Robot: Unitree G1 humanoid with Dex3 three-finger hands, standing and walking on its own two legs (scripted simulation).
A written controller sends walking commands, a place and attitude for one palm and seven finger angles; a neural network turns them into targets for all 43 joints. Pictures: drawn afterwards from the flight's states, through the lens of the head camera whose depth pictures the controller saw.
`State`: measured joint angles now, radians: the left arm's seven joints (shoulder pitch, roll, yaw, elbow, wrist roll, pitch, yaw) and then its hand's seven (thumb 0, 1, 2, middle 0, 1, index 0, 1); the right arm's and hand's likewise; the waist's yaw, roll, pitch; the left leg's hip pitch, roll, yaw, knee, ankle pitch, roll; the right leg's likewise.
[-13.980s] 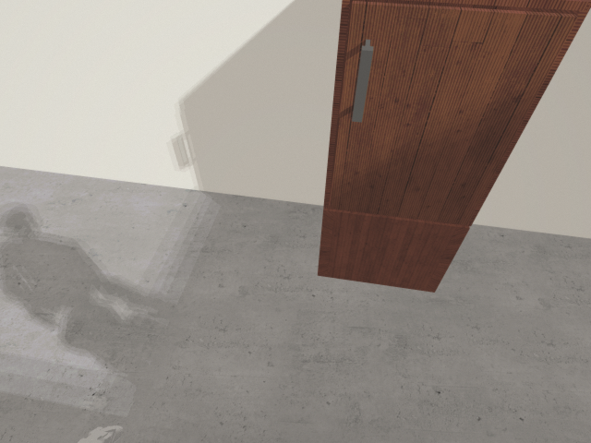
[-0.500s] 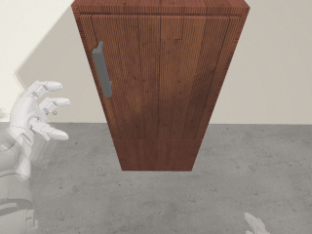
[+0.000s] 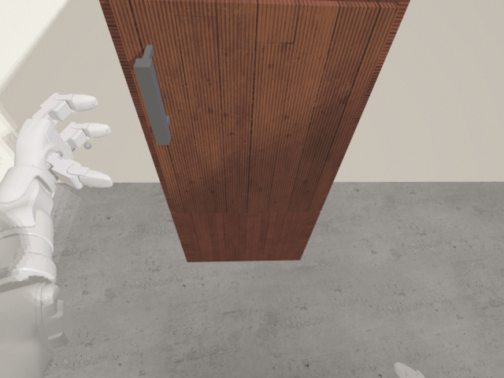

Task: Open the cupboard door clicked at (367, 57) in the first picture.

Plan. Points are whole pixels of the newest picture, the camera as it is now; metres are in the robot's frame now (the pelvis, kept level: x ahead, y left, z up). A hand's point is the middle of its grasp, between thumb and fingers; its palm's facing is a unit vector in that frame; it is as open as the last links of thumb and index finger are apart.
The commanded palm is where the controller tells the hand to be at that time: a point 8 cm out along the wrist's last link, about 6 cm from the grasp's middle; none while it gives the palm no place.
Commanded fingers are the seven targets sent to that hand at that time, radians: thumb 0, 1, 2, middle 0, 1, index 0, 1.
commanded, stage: move the hooked fingers beside the handle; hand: left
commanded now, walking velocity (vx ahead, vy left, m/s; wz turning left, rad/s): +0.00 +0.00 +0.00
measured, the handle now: (156, 98) +0.55 +0.18 +0.12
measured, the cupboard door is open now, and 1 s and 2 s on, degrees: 0 0 0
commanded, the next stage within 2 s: slide the fingers in behind the handle in 1.98 s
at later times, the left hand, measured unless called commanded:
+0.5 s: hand (98, 117) +0.48 +0.25 +0.13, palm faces +0.01 -1.00 +0.03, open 13.9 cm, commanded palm +0.47 +0.30 +0.12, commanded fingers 0.00 -0.50 0.30 -0.30 -1.20 -0.30 -1.20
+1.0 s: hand (107, 116) +0.50 +0.25 +0.12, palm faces +0.03 -1.00 +0.01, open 13.9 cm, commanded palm +0.47 +0.29 +0.12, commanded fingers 0.00 -0.50 0.30 -0.30 -1.20 -0.30 -1.20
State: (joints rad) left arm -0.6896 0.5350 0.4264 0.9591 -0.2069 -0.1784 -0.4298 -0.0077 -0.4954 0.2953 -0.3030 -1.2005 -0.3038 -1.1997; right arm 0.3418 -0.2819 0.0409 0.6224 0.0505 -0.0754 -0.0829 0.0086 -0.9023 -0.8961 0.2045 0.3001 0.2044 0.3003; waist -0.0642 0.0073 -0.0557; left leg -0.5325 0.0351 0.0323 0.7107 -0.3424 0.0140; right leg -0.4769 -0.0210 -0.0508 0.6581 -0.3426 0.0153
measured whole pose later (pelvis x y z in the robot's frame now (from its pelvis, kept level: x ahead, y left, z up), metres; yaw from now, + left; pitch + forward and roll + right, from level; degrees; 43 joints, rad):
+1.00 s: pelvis +0.01 +0.00 -0.01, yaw -2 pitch +16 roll -3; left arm -0.88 0.64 0.48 1.15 -0.13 -0.24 -0.40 -0.01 -0.49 0.30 -0.30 -1.20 -0.30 -1.20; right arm 0.43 -0.28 0.03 0.62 0.03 0.06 -0.05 0.00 -0.90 -0.90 0.20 0.30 0.20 0.30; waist -0.14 0.02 -0.09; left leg -0.67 0.06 0.04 0.79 -0.38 0.01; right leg -0.61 0.01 -0.04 0.70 -0.36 0.02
